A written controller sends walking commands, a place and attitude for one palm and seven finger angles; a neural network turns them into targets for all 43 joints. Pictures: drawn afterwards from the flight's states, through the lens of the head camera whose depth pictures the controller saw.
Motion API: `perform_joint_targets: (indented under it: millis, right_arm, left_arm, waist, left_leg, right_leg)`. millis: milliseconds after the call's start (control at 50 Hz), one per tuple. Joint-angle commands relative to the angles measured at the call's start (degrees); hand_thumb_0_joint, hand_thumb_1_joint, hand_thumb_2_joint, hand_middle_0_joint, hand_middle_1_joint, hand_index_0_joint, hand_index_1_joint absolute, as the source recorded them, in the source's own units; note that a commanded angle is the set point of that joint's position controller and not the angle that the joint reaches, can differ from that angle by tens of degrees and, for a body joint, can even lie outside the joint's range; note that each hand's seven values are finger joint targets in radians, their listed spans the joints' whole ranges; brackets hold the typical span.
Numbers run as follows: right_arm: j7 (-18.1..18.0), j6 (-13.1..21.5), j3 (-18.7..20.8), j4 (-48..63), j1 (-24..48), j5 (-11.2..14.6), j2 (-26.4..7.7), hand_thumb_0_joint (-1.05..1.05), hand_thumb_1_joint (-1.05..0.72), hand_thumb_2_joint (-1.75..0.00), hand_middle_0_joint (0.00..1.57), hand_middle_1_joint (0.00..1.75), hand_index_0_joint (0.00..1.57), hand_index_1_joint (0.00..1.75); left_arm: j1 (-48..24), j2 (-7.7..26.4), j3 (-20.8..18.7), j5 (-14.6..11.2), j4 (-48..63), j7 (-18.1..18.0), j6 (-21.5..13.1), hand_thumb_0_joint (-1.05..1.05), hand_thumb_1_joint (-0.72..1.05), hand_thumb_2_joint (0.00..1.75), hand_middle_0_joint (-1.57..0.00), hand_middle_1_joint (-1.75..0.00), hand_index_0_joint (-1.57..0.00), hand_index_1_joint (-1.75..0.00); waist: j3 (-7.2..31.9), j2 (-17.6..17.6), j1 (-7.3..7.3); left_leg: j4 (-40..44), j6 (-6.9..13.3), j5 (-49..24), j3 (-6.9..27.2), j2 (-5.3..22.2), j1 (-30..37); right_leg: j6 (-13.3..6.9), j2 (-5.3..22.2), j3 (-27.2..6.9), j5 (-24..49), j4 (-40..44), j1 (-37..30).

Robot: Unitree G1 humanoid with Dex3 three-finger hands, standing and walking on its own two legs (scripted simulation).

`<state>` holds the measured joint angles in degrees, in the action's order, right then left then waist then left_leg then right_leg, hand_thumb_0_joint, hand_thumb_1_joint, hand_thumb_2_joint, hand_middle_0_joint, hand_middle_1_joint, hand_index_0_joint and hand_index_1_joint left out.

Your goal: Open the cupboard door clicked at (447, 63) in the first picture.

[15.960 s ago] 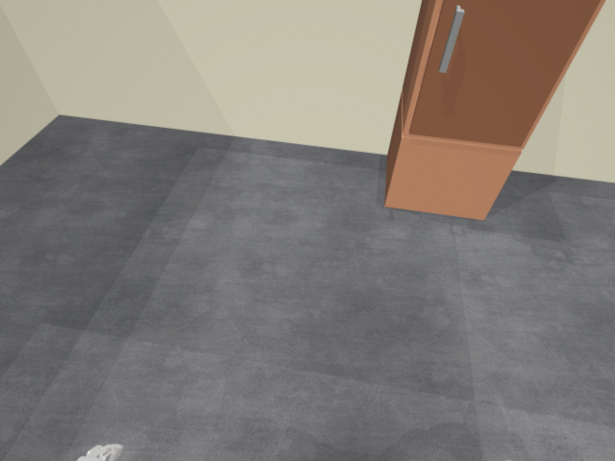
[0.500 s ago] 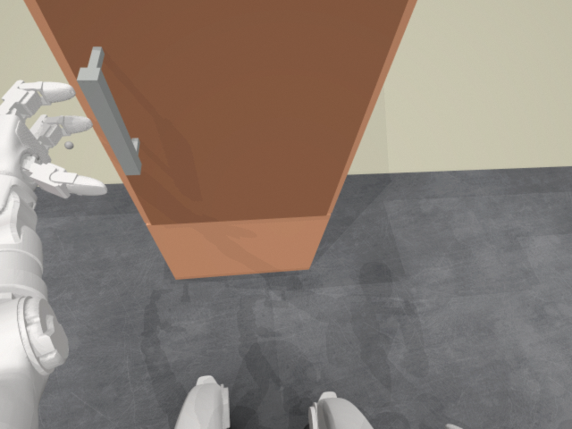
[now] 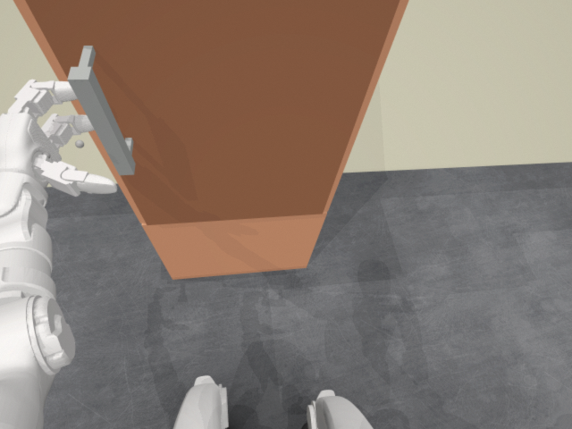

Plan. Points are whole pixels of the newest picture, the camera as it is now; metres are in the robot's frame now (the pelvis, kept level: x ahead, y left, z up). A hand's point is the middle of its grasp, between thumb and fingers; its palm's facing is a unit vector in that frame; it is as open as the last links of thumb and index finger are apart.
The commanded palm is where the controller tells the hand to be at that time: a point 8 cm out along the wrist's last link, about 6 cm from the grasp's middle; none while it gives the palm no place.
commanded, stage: slide the fingers in behind the handle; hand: left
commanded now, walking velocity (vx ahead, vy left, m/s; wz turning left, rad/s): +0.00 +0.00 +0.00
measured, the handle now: (109, 117) +0.52 +0.23 +0.09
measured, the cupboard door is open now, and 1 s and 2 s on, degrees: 0 0 0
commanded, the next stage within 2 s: close the thumb around the handle in 1.28 s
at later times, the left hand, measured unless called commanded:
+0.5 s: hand (103, 143) +0.48 +0.23 +0.09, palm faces +0.06 -1.00 +0.01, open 14.0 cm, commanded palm +0.45 +0.27 +0.09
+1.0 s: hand (123, 143) +0.47 +0.20 +0.09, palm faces +0.07 -1.00 +0.01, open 13.9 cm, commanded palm +0.45 +0.25 +0.09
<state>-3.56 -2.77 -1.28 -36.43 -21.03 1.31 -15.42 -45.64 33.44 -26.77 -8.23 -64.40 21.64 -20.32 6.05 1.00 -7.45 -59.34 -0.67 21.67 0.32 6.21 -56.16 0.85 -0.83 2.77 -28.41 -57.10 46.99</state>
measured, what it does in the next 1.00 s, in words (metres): stands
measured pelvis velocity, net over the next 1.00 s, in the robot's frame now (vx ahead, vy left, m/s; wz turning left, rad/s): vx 0.01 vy -0.01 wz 0.01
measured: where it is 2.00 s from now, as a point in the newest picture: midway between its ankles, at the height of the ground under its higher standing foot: outside the picture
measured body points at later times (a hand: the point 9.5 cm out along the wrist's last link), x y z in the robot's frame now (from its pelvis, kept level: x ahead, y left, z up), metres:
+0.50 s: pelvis +0.01 +0.00 +0.00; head +0.11 +0.02 +0.44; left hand +0.47 +0.28 +0.09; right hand +0.05 -0.27 -0.11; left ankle +0.06 +0.13 -0.67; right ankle -0.01 -0.14 -0.67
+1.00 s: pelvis +0.01 -0.01 +0.00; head +0.10 +0.01 +0.44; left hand +0.47 +0.26 +0.09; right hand +0.05 -0.27 -0.11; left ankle +0.06 +0.13 -0.67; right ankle -0.01 -0.14 -0.67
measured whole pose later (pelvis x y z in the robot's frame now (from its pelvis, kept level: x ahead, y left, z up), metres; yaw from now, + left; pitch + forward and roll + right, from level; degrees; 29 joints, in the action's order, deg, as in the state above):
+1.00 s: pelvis +0.01 -0.01 +0.00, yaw +0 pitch +17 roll -3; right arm -1.8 -3.2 -0.7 -36.6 -20.2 0.8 -14.4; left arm -44.2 25.3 -22.5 -7.1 -62.1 13.4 -21.8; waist 6.5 1.4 -7.1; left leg -58.4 -1.1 21.9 0.1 5.8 -53.8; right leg 0.5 -0.6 2.4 -29.1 -57.1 45.1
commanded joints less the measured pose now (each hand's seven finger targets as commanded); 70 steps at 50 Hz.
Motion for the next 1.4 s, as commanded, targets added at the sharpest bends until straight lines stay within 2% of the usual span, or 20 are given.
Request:
perform_joint_targets:
  millis: [0,100,200,240,300,380,460,500,600,660,700,740,860,940,960,1000,1080,1160,1200,1380]
  right_arm:
    - [-0.4,1.3,3.6,3.6,-7.0,-0.4,-10.2,0.00,-0.90,-0.90,0.20,0.30,0.20,0.30]
    - [-0.1,1.0,3.9,4.3,-6.8,-0.5,-9.9,0.00,-0.90,-0.90,0.20,0.30,0.20,0.30]
    - [0.0,0.7,3.9,4.2,-6.7,-0.3,-9.9,0.00,-0.90,-0.90,0.20,0.30,0.20,0.30]
    - [0.0,0.9,4.0,4.1,-6.6,-0.5,-9.7,0.00,-0.90,-0.90,0.20,0.30,0.20,0.30]
    - [0.1,0.9,3.9,3.6,-6.3,-0.5,-9.5,0.00,-0.90,-0.90,0.20,0.30,0.20,0.30]
    - [0.0,1.0,4.0,3.3,-6.5,-0.6,-9.6,0.00,-0.90,-0.90,0.20,0.30,0.20,0.30]
    - [0.5,1.2,4.1,3.3,-6.5,-0.8,-9.2,0.00,-0.90,-0.90,0.20,0.30,0.20,0.30]
    - [0.6,0.9,4.1,3.5,-6.5,-0.8,-9.4,0.00,-0.90,-0.90,0.20,0.30,0.20,0.30]
    - [1.0,0.9,4.4,3.4,-6.2,-0.8,-8.9,0.00,-0.90,-0.90,0.20,0.30,0.20,0.30]
    - [1.0,0.7,4.3,3.5,-6.1,-0.7,-8.9,0.00,-0.90,-0.90,0.20,0.30,0.20,0.30]
    - [1.0,0.6,4.2,3.5,-6.0,-0.6,-8.9,0.00,-0.90,-0.90,0.20,0.30,0.20,0.30]
    - [1.0,0.7,4.2,3.6,-5.8,-0.7,-8.8,0.00,-0.90,-0.90,0.20,0.30,0.20,0.30]
    - [1.1,0.9,4.1,3.5,-5.6,-0.8,-8.6,0.00,-0.90,-0.90,0.20,0.30,0.20,0.30]
    - [0.9,0.9,4.1,3.5,-5.9,-0.8,-8.9,0.00,-0.90,-0.90,0.20,0.30,0.20,0.30]
    - [1.0,0.9,4.0,3.7,-5.6,-0.9,-8.6,0.00,-0.90,-0.90,0.20,0.30,0.20,0.30]
    - [0.9,0.9,4.1,3.5,-6.0,-0.9,-8.8,0.00,-0.90,-0.90,0.20,0.30,0.20,0.30]
    - [1.1,1.0,4.3,3.5,-5.9,-0.8,-8.6,0.00,-0.90,-0.90,0.20,0.30,0.20,0.30]
    - [1.1,0.8,4.2,3.1,-5.9,-0.8,-8.7,0.00,-0.90,-0.90,0.20,0.30,0.20,0.30]
    - [0.9,0.7,4.3,3.1,-6.2,-0.7,-9.0,0.00,-0.90,-0.90,0.20,0.30,0.20,0.30]
    - [1.0,0.8,4.3,3.0,-6.2,-0.9,-8.8,0.00,-0.90,-0.90,0.20,0.30,0.20,0.30]
  left_arm:
    - [-23.9,15.5,-0.4,-1.1,12.9,-1.2,-3.8,0.00,-0.50,0.30,-0.30,-1.20,-0.30,-1.20]
    - [-19.8,15.2,-1.7,-1.4,14.6,-2.0,-4.0,0.00,-0.50,0.30,-0.30,-1.20,-0.30,-1.20]
    - [-21.3,13.0,0.2,-1.3,13.6,-2.6,-3.4,0.00,-0.50,0.30,-0.30,-1.20,-0.30,-1.20]
    - [-21.9,12.3,0.2,-1.5,15.5,-2.9,-4.4,0.00,-0.50,0.30,-0.30,-1.20,-0.30,-1.20]
    - [-22.9,10.3,2.0,-1.4,13.8,-3.2,-4.5,0.00,-0.50,0.30,-0.30,-1.20,-0.30,-1.20]
    - [-24.3,10.7,1.8,-1.0,14.3,-4.0,-4.6,0.00,-0.50,0.30,-0.30,-1.20,-0.30,-1.20]
    - [-23.9,9.6,1.9,-0.8,16.0,-5.0,-5.0,0.00,-0.50,0.30,-0.30,-1.20,-0.30,-1.20]
    - [-21.6,10.1,1.0,-0.8,15.3,-5.5,-4.7,0.00,-0.50,0.30,-0.30,-1.20,-0.30,-1.20]
    - [-23.2,6.4,3.8,-0.8,18.4,-6.1,-5.2,0.00,-0.50,0.30,-0.30,-1.20,-0.30,-1.20]
    - [-19.6,6.7,2.4,-1.3,16.0,-6.7,-4.7,0.00,-0.50,0.30,-0.30,-1.20,-0.30,-1.20]
    - [-20.9,6.5,3.2,-0.8,15.5,-6.9,-4.3,0.00,-0.50,0.30,-0.30,-1.20,-0.30,-1.20]
    - [-21.9,7.0,2.7,-0.6,15.9,-7.5,-4.7,0.00,-0.50,0.30,-0.30,-1.20,-0.30,-1.20]
    - [-23.0,5.4,4.0,-0.4,15.6,-8.2,-5.7,0.00,-0.50,0.30,-0.30,-1.20,-0.30,-1.20]
    - [-23.2,8.9,1.4,0.1,15.2,-8.6,-6.0,0.00,-0.50,0.30,-0.30,-1.20,-0.30,-1.20]
    - [-22.7,6.7,3.2,0.1,14.8,-8.5,-5.7,0.00,-0.50,0.30,-0.30,-1.20,-0.30,-1.20]
    - [-23.0,8.2,2.0,-0.1,14.3,-8.4,-5.6,0.00,-0.50,0.30,-0.30,-1.20,-0.30,-1.20]
    - [-23.6,5.9,3.6,-0.3,17.5,-8.0,-6.4,0.00,-0.50,0.30,-0.30,-1.20,-0.30,-1.20]
    - [-23.1,4.5,4.7,-0.7,14.7,-8.1,-5.2,0.00,-0.50,0.30,-0.30,-1.20,-0.30,-1.20]
    - [-22.2,6.3,3.1,-0.5,14.1,-8.4,-4.8,0.00,-0.50,0.30,-0.30,-1.20,-0.30,-1.20]
    - [-23.7,6.0,3.5,0.2,14.8,-9.3,-5.9,0.00,-0.44,0.32,-0.30,-1.21,-0.30,-1.21]
  waist:
    - [23.8,8.0,-0.04]
    - [25.6,7.6,1.19]
    - [21.8,4.9,-0.16]
    - [24.5,6.5,0.23]
    - [21.8,6.7,-0.57]
    - [23.1,5.9,-0.64]
    - [25.9,8.9,0.24]
    - [25.5,6.8,0.74]
    - [26.0,8.3,0.02]
    - [24.6,4.9,0.62]
    - [22.4,3.7,-0.14]
    - [22.9,5.7,0.19]
    - [22.9,4.7,-0.37]
    - [24.2,4.6,0.43]
    - [24.0,5.6,0.11]
    - [23.6,3.7,0.16]
    - [26.1,7.3,0.40]
    - [22.5,4.7,-0.43]
    - [22.4,3.4,-0.13]
    - [23.4,4.7,-0.22]
  left_leg:
    - [6.2,2.3,-11.9,1.7,-3.4,28.2]
    - [6.1,2.2,-15.2,1.0,-3.5,29.1]
    - [6.6,2.4,-12.3,1.0,-3.6,26.6]
    - [6.1,2.3,-14.1,1.0,-3.6,28.7]
    - [6.3,2.2,-12.2,1.2,-3.6,27.8]
    - [6.1,2.3,-12.4,1.3,-3.6,27.9]
    - [5.7,1.9,-15.8,1.7,-3.6,31.0]
    - [5.9,2.0,-15.6,1.5,-3.6,29.8]
    - [5.9,2.0,-16.6,1.4,-3.7,31.7]
    - [6.2,2.2,-15.6,0.9,-4.0,28.9]
    - [6.5,2.3,-13.7,0.8,-4.0,27.2]
    - [6.3,2.3,-13.5,0.6,-4.1,27.7]
    - [6.1,2.3,-12.5,0.7,-4.1,27.0]
    - [6.0,2.3,-12.7,0.7,-4.1,26.5]
    - [6.1,2.3,-12.5,0.7,-4.2,26.8]
    - [5.9,2.4,-12.1,0.5,-4.2,25.3]
    - [5.8,2.0,-14.3,0.8,-4.0,29.2]
    - [6.3,2.2,-11.8,0.9,-4.1,26.9]
    - [6.6,2.4,-11.3,0.8,-4.1,26.0]
    - [6.4,2.2,-12.5,1.0,-4.1,27.6]
  right_leg:
    - [-1.4,-2.8,0.0,14.1,8.7,0.4]
    - [-1.3,-2.9,-0.1,17.9,8.5,-2.3]
    - [-1.1,-2.8,-0.2,16.2,9.3,-1.6]
    - [-1.3,-2.8,-0.2,17.5,8.7,-1.6]
    - [-1.3,-2.8,-0.1,15.5,9.1,-0.2]
    - [-1.2,-2.6,-0.3,15.8,8.9,-0.5]
    - [-1.6,-2.6,0.1,17.6,8.0,-0.4]
    - [-1.5,-2.7,0.1,18.0,8.3,-1.7]
    - [-1.5,-2.8,0.2,19.1,8.4,-1.4]
    - [-1.3,-2.8,0.0,19.7,8.7,-3.4]
    - [-1.1,-2.7,-0.2,18.8,9.1,-3.2]
    - [-1.2,-2.5,-0.5,18.5,9.1,-2.7]
    - [-1.1,-2.4,-0.7,17.7,8.9,-2.7]
    - [-1.1,-2.4,-1.0,18.0,8.6,-3.7]
    - [-1.1,-2.4,-0.9,17.6,8.7,-3.2]
    - [-1.0,-2.4,-1.1,18.1,8.8,-4.3]
    - [-1.3,-2.5,-0.6,18.6,8.4,-2.9]
    - [-1.1,-2.5,-0.5,17.0,9.2,-2.2]
    - [-1.1,-2.5,-0.6,16.7,9.5,-3.0]
    - [-1.2,-2.4,-0.6,17.0,9.1,-2.3]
